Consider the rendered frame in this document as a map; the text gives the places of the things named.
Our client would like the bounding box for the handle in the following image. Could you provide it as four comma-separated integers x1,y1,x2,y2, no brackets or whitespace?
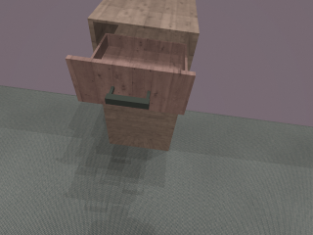
105,86,151,110

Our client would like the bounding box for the drawer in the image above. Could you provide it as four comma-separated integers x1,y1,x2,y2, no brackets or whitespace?
66,33,196,116

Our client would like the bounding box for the cabinet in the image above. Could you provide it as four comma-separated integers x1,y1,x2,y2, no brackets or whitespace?
87,0,200,151

